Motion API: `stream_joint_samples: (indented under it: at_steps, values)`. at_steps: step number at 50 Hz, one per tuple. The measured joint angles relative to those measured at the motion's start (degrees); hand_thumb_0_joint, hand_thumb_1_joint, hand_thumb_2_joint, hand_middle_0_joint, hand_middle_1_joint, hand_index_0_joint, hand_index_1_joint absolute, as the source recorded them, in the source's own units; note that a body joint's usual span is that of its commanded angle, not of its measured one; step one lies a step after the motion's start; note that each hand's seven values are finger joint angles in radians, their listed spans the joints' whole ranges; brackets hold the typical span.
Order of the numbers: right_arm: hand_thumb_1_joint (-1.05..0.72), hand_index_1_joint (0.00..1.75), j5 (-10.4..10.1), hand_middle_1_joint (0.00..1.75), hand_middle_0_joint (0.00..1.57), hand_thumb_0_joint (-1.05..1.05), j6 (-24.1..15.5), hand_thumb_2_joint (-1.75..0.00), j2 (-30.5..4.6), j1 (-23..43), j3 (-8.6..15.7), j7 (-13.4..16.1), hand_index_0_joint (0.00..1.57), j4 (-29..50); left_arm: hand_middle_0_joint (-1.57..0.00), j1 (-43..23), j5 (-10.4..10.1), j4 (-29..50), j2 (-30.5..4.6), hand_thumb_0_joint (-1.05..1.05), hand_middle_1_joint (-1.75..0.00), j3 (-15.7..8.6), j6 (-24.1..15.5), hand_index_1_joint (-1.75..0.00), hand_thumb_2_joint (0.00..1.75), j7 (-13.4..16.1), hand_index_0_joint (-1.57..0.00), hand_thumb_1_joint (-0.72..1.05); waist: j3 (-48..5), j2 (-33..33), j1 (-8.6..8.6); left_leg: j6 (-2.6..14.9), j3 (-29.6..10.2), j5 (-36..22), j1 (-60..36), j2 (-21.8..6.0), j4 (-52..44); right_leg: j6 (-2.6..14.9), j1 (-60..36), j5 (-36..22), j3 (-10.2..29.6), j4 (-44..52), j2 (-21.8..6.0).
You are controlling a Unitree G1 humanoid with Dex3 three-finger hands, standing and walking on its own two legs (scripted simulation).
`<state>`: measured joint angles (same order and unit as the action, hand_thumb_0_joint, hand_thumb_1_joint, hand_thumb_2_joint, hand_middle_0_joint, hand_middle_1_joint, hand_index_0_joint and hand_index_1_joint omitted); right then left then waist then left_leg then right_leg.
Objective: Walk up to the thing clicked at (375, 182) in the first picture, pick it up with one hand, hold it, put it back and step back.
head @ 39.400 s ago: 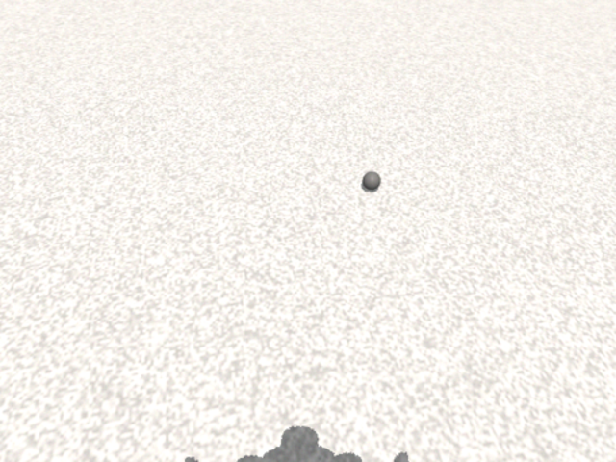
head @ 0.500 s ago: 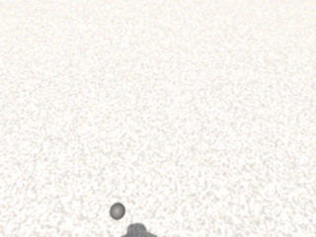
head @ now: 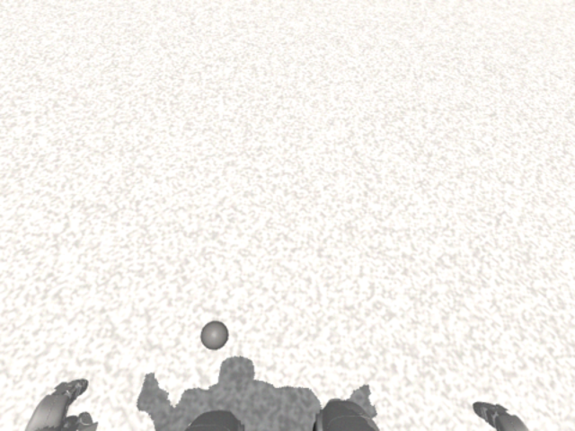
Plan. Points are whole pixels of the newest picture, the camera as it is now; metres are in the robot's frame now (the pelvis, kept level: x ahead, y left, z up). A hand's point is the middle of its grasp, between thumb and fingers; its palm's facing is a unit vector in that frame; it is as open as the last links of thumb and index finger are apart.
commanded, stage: step back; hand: left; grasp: from above
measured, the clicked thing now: (214, 335) +0.42 +0.17 -0.71
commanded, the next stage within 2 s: none
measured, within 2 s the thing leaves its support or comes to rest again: neither
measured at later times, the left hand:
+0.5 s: hand out of the picture +0.01 +0.25 -0.14, palm faces -0.12 -0.91 -0.40, open 7.4 cm
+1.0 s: hand out of the picture -0.13 +0.27 -0.14, palm faces -0.01 -0.93 -0.37, open 7.4 cm
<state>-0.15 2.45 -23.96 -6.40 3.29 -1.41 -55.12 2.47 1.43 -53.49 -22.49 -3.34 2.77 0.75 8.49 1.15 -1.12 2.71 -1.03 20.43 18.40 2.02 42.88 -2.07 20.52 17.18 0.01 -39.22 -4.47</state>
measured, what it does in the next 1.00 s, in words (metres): walks backwards: right foot, then left foot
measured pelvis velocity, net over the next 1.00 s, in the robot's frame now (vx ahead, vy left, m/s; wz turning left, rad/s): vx -0.25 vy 0.01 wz -0.03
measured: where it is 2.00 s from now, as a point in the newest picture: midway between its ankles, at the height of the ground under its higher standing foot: outside the picture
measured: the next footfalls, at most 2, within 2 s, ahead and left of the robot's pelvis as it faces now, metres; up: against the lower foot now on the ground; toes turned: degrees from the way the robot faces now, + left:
right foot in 0.46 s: -0.09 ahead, -0.13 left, +0.00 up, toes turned -4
left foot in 0.84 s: -0.17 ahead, +0.11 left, +0.00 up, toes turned -3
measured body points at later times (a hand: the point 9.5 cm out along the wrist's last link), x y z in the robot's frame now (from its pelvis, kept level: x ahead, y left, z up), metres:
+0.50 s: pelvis -0.11 -0.01 +0.00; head -0.06 -0.02 +0.44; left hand +0.02 +0.30 -0.12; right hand -0.03 -0.33 -0.12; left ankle -0.01 +0.10 -0.71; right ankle -0.13 -0.13 -0.72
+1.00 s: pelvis -0.25 +0.01 +0.01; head -0.20 +0.03 +0.46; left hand -0.13 +0.32 -0.11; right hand -0.17 -0.31 -0.09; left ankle -0.21 +0.11 -0.72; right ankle -0.26 -0.13 -0.63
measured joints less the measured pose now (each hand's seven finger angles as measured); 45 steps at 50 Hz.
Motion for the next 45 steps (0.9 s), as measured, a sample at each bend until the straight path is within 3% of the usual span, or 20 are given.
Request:
stream_joint_samples:
  at_steps: [2,5,9,12,17,22,24,25,27,29,32,35,39,42,43,45]
  values:
    - [-0.91,0.3,1.18,0.3,0.2,0.01,-0.68,-0.9,0.63,-1.35,0.28,0.26,0.2,0.24,-0.21,-1.17,-0.41,1.23,-0.64,0.0,-0.3,-0.2,0.57,-0.3,0.9,0.32,-0.2,0.9,0.51,1.11,-0.04,-0.68,0.28,1.77,-0.24,0.47,-1.58,1.71,3.07,4.59,3.25,-5.25,1.08]
    - [-0.91,0.3,1.77,0.3,0.2,0.01,-0.7,-0.9,2.51,-2.34,-0.42,0.4,0.21,0.2,-0.2,-1.83,-0.65,2.23,-1.14,0.0,-0.3,-0.56,0.95,-0.3,0.9,1.35,-0.2,0.9,2.32,2.11,-0.13,-0.25,0.54,-0.16,-0.16,0.08,-2.72,3.2,6.11,14.05,9.77,-16.87,7.58]
    - [-0.9,0.3,2.0,0.3,0.2,0.01,-0.54,-0.9,3.99,-3.18,-0.82,1.49,0.21,1.19,-0.2,0.22,-0.91,2.8,-0.91,0.0,-0.3,-0.33,0.8,-0.3,0.9,1.17,-0.2,0.9,2.66,2.04,-0.14,0.18,1.49,-3.83,-1.03,-0.89,-7.53,2.71,7.68,12.68,9.68,-25.9,10.78]
    - [-0.9,0.3,1.79,0.3,0.2,0.01,-0.96,-0.9,4.38,-3.02,-0.76,2.02,0.21,2.84,-0.2,2.61,-0.72,3.02,-0.61,0.0,-0.3,-0.42,0.88,-0.3,0.9,0.75,-0.2,0.9,2.89,1.58,-0.15,0.37,2.62,-5.16,-0.99,-1.67,-8.75,1.62,6.13,12.23,8.76,-26.86,10.66]
    - [-0.9,0.3,1.55,0.3,0.2,0.01,-1.55,-0.9,4.3,-2.09,-1.02,2.27,0.21,5.56,-0.2,4.91,-0.71,3.22,-0.33,0.0,-0.3,-1.07,1.24,-0.3,0.9,0.21,-0.2,0.9,3.35,1.03,0.06,0.09,4.37,-6.25,0.79,-2.79,-7.68,0.85,1.83,12.74,7.85,-20.72,8.85]
    - [-0.9,0.3,1.53,0.3,0.21,0.01,-0.89,-0.9,3.03,-0.83,-1.3,1.98,0.21,6.88,-0.2,6.04,-0.6,3.61,0.04,0.0,-0.3,-1.51,0.52,-0.3,0.9,-0.55,-0.2,0.9,2.73,-0.3,0.61,-1.19,5.38,-6.92,4.13,-4.36,-4.56,1.99,-4.34,8.68,4.19,-5.28,5.84]
    - [-0.9,0.3,1.12,0.3,0.21,0.01,-0.27,-0.9,1.83,-0.13,-1.1,1.87,0.21,6.46,-0.2,6.34,-0.14,3.3,1.08,0.0,-0.3,-1.64,-0.14,-0.3,0.9,-0.68,-0.2,0.9,2.6,-2.81,0.5,-2.06,4.21,-6.83,5.66,-5.96,-2.28,2.52,-6.63,5.08,2.38,0.3,6.78]
    - [-0.9,0.3,0.82,0.3,0.2,0.01,0.12,-0.9,1.43,0.05,-0.88,1.95,0.21,5.97,-0.2,6.72,0.04,3.39,1.7,0.0,-0.3,-1.48,-0.28,-0.3,0.9,-0.88,-0.2,0.9,2.38,-3.93,0.12,-2.16,2.27,-4.27,6.39,-5.49,-1.0,2.7,-6.5,4.71,1.54,0.23,7.23]
    - [-0.9,0.3,0.49,0.3,0.2,0.01,0.83,-0.9,1.4,-0.15,-0.56,2.18,0.21,5.0,-0.2,7.91,0.39,4.16,2.11,0.0,-0.3,-1.05,-0.36,-0.3,0.9,-1.29,-0.2,0.9,1.19,-3.04,1.03,-2.54,-1.64,4.9,8.61,-0.98,7.78,3.28,-5.32,4.12,2.26,-0.31,6.09]
    - [-0.9,0.3,-0.01,0.3,0.2,0.01,0.81,-0.9,0.86,-0.83,-0.47,2.23,0.21,4.6,-0.21,8.46,0.32,4.54,2.78,0.0,-0.3,-0.75,-0.3,-0.3,0.9,-1.04,-0.2,0.9,0.46,-2.66,1.63,-2.71,-4.94,6.52,9.91,3.04,17.01,3.24,-5.14,2.31,2.76,1.44,5.05]
    - [-0.9,0.3,-0.23,0.3,0.2,0.01,0.06,-0.9,0.09,-2.52,-0.65,2.44,0.21,4.76,-0.21,8.05,0.48,5.49,3.2,0.0,-0.3,-0.69,-0.05,-0.3,0.9,-0.63,-0.2,0.9,-0.24,-2.73,1.58,-3.11,-6.41,6.39,9.15,5.06,22.58,3.17,-4.43,-0.49,2.16,4.19,4.26]
    - [-0.9,0.3,-0.07,0.3,0.2,0.01,0.04,-0.9,-0.35,-4.16,-0.86,2.55,0.21,4.65,-0.21,6.84,0.63,7.46,3.16,0.0,-0.3,-0.66,-0.44,-0.3,0.9,-0.12,-0.2,0.9,-0.1,-2.73,1.62,-3.74,-5.73,7.96,5.52,4.16,18.93,3.17,-3.18,-2.35,0.91,5.2,3.78]
    - [-0.9,0.3,0.44,0.3,0.2,0.01,0.18,-0.9,-0.1,-4.82,-0.87,2.39,0.21,4.41,-0.21,5.02,0.46,10.05,2.45,0.0,-0.3,-0.34,-0.77,-0.3,0.9,0.2,-0.2,0.9,1.02,-2.03,1.57,-3.45,-3.09,8.66,-0.31,1.52,6.37,2.72,-0.52,-3.73,-0.9,3.89,2.87]
    - [-0.9,0.3,0.98,0.3,0.2,0.01,-0.65,-0.9,0.76,-4.65,-0.57,2.01,0.21,4.41,-0.21,3.86,-0.18,10.71,1.21,0.0,-0.3,-0.1,-0.1,-0.3,0.9,-0.02,-0.2,0.9,1.81,-0.19,1.02,-2.08,-0.77,0.27,-4.55,0.84,-5.96,1.79,2.33,-3.83,-1.49,0.69,1.37]
    - [-0.9,0.3,1.43,0.3,0.2,0.01,-0.76,-0.9,1.5,-4.37,-0.51,1.84,0.21,4.36,-0.21,3.53,-0.38,10.43,0.7,0.0,-0.3,-0.21,0.29,-0.3,0.9,-0.06,-0.2,0.9,2.36,1.33,1.35,-1.51,0.02,-0.6,-4.42,1.68,-6.01,2.11,3.04,-3.15,-0.11,-0.41,1.03]
    - [-0.9,0.3,1.87,0.3,0.2,0.01,-0.84,-0.9,2.0,-4.28,-0.91,1.06,0.21,4.76,-0.21,3.67,-0.49,9.11,0.61,0.0,-0.3,-0.48,1.06,-0.3,0.9,0.22,-0.2,0.9,2.19,1.3,0.99,-0.77,-0.06,-0.99,-3.16,1.09,-5.08,2.56,5.33,7.66,3.6,-7.78,4.57]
